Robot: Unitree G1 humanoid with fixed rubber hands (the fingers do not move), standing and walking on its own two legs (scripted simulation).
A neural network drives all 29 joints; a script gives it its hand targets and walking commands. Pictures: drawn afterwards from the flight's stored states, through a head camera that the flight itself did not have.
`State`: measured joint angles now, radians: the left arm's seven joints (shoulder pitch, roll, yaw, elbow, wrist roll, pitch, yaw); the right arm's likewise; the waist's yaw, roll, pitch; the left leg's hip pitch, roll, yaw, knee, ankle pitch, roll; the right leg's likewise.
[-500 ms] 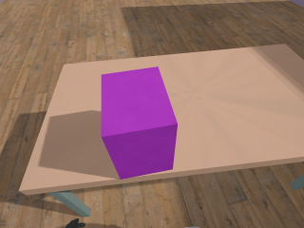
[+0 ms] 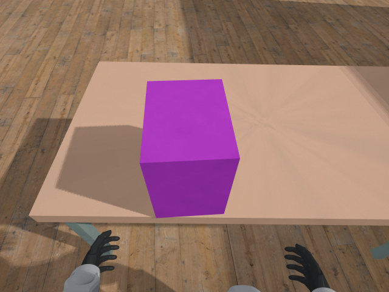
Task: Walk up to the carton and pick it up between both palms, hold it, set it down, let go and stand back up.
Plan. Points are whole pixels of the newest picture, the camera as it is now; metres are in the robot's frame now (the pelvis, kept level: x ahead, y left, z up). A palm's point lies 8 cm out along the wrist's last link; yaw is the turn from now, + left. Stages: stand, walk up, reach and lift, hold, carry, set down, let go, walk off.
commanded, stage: reach and lift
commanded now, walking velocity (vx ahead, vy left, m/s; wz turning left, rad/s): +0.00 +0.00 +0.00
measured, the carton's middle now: (187, 151) +0.45 +0.03 -0.04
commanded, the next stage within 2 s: none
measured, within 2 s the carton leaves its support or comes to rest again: neither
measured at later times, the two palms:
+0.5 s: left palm (85, 260) +0.19 +0.24 -0.06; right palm (296, 265) +0.17 -0.19 -0.06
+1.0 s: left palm (82, 262) +0.19 +0.24 -0.05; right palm (280, 251) +0.20 -0.16 -0.05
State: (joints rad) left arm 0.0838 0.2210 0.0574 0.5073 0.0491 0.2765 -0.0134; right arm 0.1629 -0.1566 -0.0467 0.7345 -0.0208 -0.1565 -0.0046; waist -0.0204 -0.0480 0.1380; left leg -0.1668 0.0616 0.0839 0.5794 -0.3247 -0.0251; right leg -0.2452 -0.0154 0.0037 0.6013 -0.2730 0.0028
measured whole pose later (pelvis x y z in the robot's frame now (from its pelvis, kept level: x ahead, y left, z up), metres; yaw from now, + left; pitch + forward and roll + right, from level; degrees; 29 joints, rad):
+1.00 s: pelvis +0.02 +0.02 +0.01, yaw +2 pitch -4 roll -1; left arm 0.16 0.18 -0.04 0.70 -0.11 -0.44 0.03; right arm 0.15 -0.07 0.00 0.86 0.12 -0.58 0.00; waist 0.02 -0.02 0.04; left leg -0.13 0.05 0.05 0.51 -0.31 -0.01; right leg -0.16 -0.03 -0.03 0.46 -0.23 0.02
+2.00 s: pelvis +0.02 +0.01 +0.02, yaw +2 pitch -2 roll -1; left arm -0.27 0.20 0.08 0.39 -0.11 0.14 0.00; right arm -0.30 -0.11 0.02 0.56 0.23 -0.09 -0.17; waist 0.03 -0.02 0.06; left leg -0.12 0.06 0.04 0.43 -0.27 -0.02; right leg -0.13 -0.01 -0.04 0.34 -0.17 0.02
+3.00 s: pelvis +0.02 +0.01 +0.01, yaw +3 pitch +8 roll -1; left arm -0.93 0.27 0.09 1.01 -0.14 0.16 0.04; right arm -0.93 -0.19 0.00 1.02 0.28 0.11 -0.19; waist 0.01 -0.01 -0.07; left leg -0.34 0.06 0.03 0.44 -0.23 -0.03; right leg -0.33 -0.01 -0.05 0.34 -0.14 0.01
